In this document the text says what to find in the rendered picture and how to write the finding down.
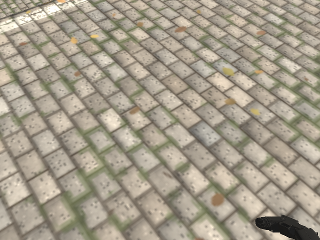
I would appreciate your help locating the right robot hand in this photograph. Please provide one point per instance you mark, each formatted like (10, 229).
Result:
(286, 226)

